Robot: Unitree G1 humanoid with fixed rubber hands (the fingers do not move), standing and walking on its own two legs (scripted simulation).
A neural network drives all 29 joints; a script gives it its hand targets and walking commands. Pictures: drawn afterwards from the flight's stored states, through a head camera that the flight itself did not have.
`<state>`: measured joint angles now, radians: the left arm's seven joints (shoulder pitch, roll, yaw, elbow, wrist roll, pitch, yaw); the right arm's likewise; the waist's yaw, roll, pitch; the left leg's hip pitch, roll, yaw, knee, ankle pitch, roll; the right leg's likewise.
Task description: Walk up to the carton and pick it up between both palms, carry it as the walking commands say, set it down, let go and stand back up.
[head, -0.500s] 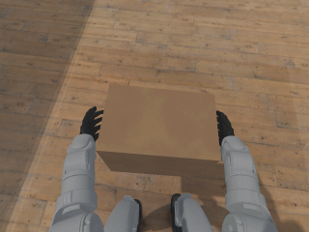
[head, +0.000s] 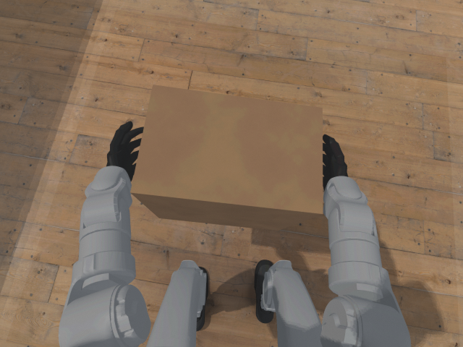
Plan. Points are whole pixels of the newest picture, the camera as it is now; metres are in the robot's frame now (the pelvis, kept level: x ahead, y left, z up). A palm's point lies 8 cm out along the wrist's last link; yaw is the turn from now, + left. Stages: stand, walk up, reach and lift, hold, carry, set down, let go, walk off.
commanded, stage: set down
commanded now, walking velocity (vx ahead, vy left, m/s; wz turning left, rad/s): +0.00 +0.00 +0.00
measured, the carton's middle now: (227, 171) +0.41 +0.03 -0.14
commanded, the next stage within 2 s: none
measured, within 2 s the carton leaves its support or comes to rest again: neither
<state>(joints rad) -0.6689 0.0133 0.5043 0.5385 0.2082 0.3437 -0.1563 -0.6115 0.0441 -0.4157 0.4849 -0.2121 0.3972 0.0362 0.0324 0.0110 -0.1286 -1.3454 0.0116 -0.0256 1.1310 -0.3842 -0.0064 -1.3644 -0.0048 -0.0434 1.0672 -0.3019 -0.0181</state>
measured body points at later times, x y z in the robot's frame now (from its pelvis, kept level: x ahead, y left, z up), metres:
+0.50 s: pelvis -0.01 +0.00 -0.08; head +0.24 +0.02 +0.29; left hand +0.43 +0.20 -0.17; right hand +0.43 -0.17 -0.18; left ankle +0.06 +0.12 -0.63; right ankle +0.09 -0.12 -0.63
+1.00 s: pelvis -0.03 -0.01 -0.16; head +0.26 +0.01 +0.19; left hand +0.46 +0.21 -0.26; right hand +0.45 -0.16 -0.28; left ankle +0.06 +0.12 -0.63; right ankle +0.09 -0.12 -0.63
